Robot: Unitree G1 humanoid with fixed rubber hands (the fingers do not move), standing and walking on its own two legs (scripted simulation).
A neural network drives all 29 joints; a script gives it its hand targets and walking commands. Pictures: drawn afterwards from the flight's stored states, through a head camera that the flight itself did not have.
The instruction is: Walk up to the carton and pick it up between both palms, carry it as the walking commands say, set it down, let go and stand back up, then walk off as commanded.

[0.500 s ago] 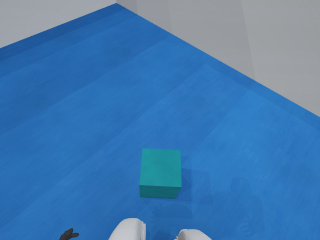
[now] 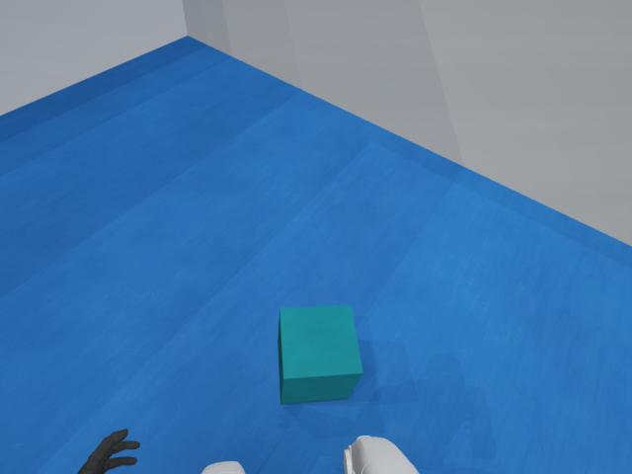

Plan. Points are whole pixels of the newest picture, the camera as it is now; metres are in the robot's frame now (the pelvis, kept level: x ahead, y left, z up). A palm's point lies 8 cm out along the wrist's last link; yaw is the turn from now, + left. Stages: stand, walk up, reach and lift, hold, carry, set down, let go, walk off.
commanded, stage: walk up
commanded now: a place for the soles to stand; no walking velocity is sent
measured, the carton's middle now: (315, 355) +0.49 -0.06 -0.64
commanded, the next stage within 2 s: none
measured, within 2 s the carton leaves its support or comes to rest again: neither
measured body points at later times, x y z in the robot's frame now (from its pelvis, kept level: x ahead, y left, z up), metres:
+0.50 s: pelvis +0.02 -0.07 +0.00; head +0.03 -0.05 +0.45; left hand +0.10 +0.17 -0.14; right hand +0.07 -0.32 -0.12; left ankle +0.03 +0.02 -0.73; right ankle +0.02 -0.19 -0.73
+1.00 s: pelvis +0.04 -0.09 +0.01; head +0.05 -0.09 +0.45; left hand +0.11 +0.15 -0.14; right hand +0.10 -0.35 -0.13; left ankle +0.03 +0.02 -0.73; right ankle +0.02 -0.19 -0.73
